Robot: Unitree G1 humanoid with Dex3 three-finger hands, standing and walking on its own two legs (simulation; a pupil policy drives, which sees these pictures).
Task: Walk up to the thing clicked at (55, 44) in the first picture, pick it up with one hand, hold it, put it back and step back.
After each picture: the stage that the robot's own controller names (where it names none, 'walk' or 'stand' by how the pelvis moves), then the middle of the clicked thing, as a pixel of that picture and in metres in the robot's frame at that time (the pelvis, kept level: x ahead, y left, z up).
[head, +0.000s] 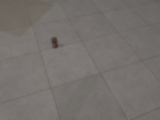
stand; (54, 42) +1.37 +0.30 -0.72
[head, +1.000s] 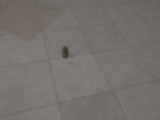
walk; (65, 52) +1.23 +0.11 -0.70
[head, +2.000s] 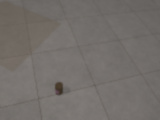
walk; (59, 88) +0.71 +0.13 -0.71
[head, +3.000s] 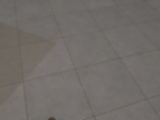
walk; out of the picture +0.46 +0.19 -0.71
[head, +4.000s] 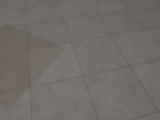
stand; out of the picture +0.38 +0.18 -0.71
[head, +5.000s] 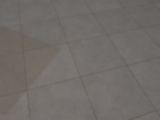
stand; out of the picture +0.36 +0.17 -0.72
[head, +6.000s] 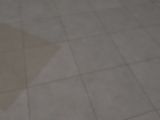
stand; out of the picture +0.36 +0.17 -0.72
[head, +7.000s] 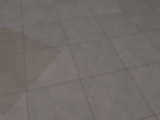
stand; out of the picture +0.36 +0.18 -0.73
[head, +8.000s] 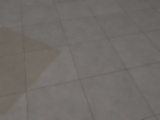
stand; out of the picture +0.36 +0.19 -0.73
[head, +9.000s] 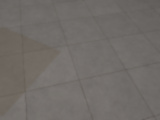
stand; out of the picture +0.35 +0.19 -0.73
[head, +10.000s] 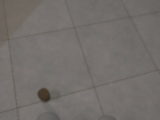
go down; (44, 95) +0.40 +0.19 -0.54
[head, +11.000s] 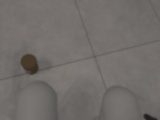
go down; (30, 65) +0.43 +0.24 -0.31
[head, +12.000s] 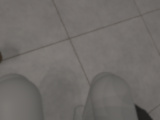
close in; out of the picture +0.41 +0.27 -0.24
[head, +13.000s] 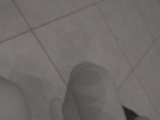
close; out of the picture +0.41 +0.29 -0.21
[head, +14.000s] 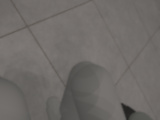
close; out of the picture +0.40 +0.29 -0.22
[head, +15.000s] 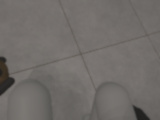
lift; out of the picture +0.32 +0.27 -0.09
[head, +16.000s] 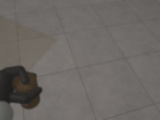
hold; (27, 91) +0.32 +0.18 +0.03
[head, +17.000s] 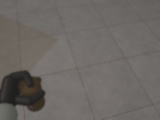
hold; (33, 94) +0.32 +0.17 -0.01
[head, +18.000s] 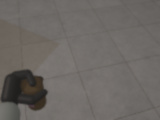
crouch; (34, 93) +0.32 +0.17 +0.00
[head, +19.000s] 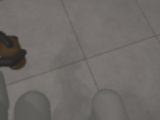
crouch; (12, 54) +0.43 +0.21 -0.10
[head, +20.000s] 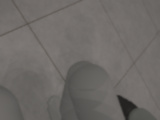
lower; out of the picture +0.41 +0.31 -0.22
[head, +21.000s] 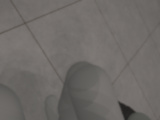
lower; out of the picture +0.42 +0.31 -0.23
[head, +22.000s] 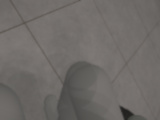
lower; out of the picture +0.42 +0.31 -0.23
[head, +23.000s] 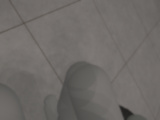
lower; out of the picture +0.41 +0.31 -0.23
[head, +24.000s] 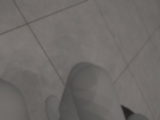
loosen; out of the picture +0.41 +0.30 -0.23
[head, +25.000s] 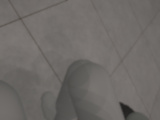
withdraw; out of the picture +0.41 +0.30 -0.23
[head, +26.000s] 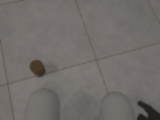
walk; (38, 69) +0.45 +0.22 -0.40
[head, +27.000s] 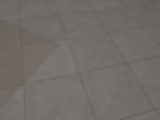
stand; out of the picture +0.39 +0.18 -0.66
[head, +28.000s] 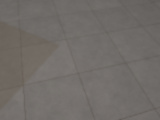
stand; out of the picture +0.39 +0.19 -0.67
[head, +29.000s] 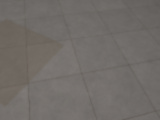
stand; out of the picture +0.39 +0.18 -0.70
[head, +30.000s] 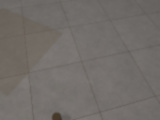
walk; (57, 119) +0.41 +0.17 -0.71
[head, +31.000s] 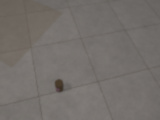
walk; (59, 85) +0.62 +0.16 -0.70
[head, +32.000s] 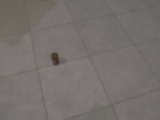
walk; (55, 59) +0.92 +0.27 -0.69
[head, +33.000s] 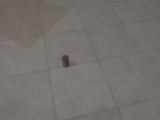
stand; (65, 61) +1.01 +0.17 -0.71
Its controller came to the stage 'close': yes
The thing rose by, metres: 0.70
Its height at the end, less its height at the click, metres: +0.00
